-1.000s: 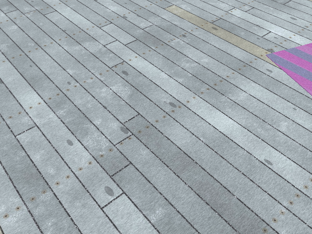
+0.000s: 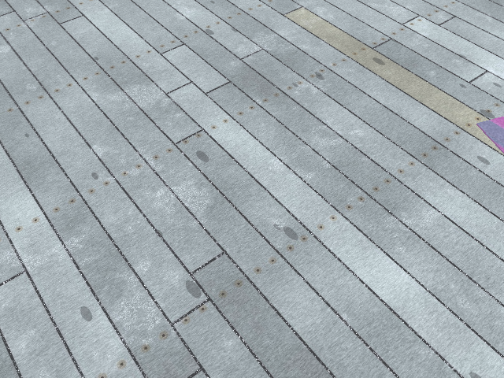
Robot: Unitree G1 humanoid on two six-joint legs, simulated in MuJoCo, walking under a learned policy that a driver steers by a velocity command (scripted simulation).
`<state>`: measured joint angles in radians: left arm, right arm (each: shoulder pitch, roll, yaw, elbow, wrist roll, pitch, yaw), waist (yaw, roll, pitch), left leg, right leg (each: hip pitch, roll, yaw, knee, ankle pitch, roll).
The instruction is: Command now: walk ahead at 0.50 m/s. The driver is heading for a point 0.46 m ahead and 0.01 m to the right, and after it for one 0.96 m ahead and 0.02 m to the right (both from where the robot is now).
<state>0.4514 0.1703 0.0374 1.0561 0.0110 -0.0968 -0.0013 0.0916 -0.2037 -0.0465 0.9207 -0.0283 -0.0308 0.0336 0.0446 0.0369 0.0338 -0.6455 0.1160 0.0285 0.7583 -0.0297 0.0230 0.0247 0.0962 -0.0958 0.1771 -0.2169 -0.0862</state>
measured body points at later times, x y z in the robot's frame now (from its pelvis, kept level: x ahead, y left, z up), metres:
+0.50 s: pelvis +0.28 +0.05 +0.00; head +0.30 +0.06 +0.45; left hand +0.40 +0.29 -0.14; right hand +0.24 -0.20 -0.14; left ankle +0.24 +0.11 -0.74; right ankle +0.40 -0.11 -0.68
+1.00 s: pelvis +0.56 -0.01 +0.00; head +0.58 -0.03 +0.45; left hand +0.55 +0.24 -0.14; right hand +0.65 -0.26 -0.14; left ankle +0.61 +0.15 -0.67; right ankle +0.55 -0.07 -0.75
